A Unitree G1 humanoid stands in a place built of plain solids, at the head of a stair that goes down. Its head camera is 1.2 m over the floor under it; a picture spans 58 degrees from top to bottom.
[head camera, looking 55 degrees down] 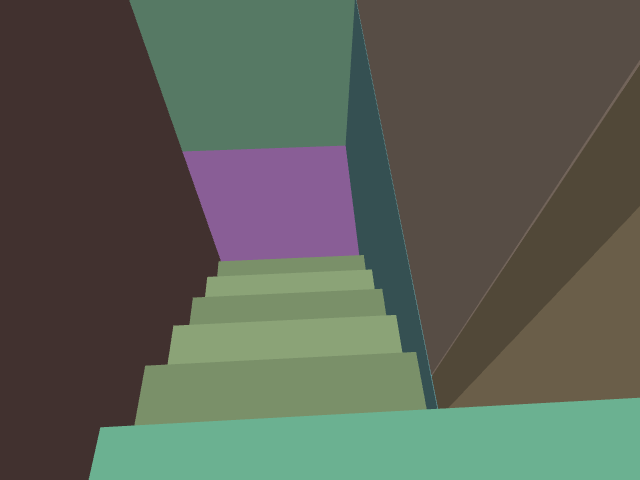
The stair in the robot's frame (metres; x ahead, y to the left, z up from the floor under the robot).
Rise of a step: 0.21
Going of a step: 0.24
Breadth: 0.91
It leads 3 degrees to the left of straight ahead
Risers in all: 6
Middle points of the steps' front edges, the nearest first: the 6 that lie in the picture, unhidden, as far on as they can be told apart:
0.27 0.12 0.00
0.51 0.13 -0.21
0.74 0.14 -0.43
0.98 0.15 -0.64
1.22 0.16 -0.86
1.46 0.18 -1.07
